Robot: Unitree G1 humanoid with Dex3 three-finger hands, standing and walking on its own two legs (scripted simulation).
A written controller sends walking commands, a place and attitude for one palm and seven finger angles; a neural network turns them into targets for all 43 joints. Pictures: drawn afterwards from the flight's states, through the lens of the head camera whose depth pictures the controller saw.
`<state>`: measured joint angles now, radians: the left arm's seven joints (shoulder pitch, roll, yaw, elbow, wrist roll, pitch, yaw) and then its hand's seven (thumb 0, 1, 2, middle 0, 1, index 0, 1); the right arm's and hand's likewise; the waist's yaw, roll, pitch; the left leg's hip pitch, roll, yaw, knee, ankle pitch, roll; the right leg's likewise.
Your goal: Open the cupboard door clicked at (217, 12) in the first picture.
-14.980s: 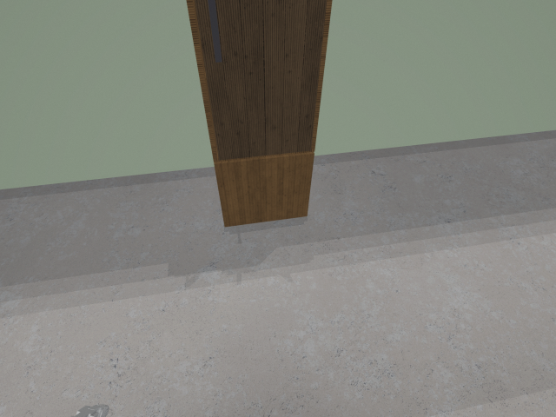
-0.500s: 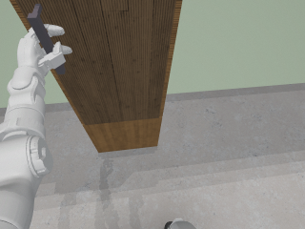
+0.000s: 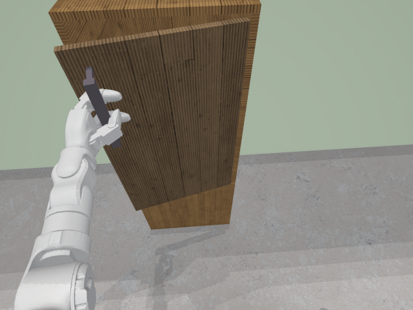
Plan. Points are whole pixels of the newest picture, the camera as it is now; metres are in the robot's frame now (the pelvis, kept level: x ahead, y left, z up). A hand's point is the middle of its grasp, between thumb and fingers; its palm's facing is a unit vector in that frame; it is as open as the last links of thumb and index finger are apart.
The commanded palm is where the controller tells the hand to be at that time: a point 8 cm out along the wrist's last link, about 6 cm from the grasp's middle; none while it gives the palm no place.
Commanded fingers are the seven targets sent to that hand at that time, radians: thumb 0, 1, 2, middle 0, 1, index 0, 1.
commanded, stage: pull the door open along its arc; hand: left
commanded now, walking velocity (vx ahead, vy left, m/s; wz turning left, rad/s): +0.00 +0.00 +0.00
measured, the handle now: (103, 110) +0.47 +0.20 +0.14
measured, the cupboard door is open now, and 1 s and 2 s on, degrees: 14 44 50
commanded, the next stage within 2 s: open thumb and fingers to let go in 0.48 s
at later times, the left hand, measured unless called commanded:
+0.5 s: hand (181, 187) +0.29 +0.04 +0.15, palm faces +0.30 -0.95 -0.02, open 5.9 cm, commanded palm +0.23 +0.07 +0.14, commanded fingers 0.00 0.90 0.90 -0.40 -1.35 -0.40 -1.35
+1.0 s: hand (173, 179) +0.30 +0.05 +0.15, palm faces +0.40 -0.92 -0.04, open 10.7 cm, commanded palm +0.25 +0.08 +0.14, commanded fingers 0.00 -0.50 0.30 -0.30 -1.20 -0.30 -1.20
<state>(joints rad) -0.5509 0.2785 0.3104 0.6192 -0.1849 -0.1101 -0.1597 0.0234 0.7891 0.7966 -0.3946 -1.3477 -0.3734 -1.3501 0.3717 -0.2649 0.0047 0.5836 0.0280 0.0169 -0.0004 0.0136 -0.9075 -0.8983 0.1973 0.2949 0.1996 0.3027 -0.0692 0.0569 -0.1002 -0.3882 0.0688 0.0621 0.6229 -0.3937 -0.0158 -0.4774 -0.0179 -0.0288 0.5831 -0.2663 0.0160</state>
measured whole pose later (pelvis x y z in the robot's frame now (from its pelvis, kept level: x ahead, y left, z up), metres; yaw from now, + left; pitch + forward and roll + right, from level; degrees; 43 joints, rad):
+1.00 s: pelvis -0.03 -0.02 +0.01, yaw +4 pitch -3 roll +0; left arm -0.20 -0.14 -0.24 0.04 0.05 0.23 0.62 0.02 0.01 0.51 -0.34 -1.25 -0.32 -1.25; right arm 0.14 -0.18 0.01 0.69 -0.04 0.08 -0.01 0.02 -0.91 -0.90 0.19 0.29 0.20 0.30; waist 0.02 0.06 -0.01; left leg -0.16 0.05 -0.01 0.52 -0.31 -0.04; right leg -0.23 -0.04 -0.10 0.51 -0.23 -0.01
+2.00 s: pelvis -0.04 -0.02 +0.01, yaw +2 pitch -4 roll +0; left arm -0.07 0.01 -0.19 -0.06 -0.05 0.15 0.12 -0.01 -0.50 0.30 -0.16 -0.31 -0.14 -0.31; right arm 0.16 -0.18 0.06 0.57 0.00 0.05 -0.02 0.02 -0.91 -0.90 0.20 0.29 0.20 0.30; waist 0.03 0.04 0.00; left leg -0.14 0.05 0.02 0.52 -0.30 -0.03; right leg -0.23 -0.03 -0.07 0.52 -0.22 -0.01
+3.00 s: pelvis -0.02 -0.01 +0.00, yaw +4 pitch -3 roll -1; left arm 0.40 0.17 0.01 -0.49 -0.16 0.12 -0.11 -0.01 -0.50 0.30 -0.15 -0.30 -0.15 -0.30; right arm 0.23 -0.20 0.08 0.54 0.01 -0.16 -0.05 0.02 -0.90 -0.90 0.20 0.30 0.20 0.30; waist 0.05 0.05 -0.03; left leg -0.17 0.05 0.00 0.59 -0.37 -0.03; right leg -0.24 -0.04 -0.09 0.58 -0.29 0.00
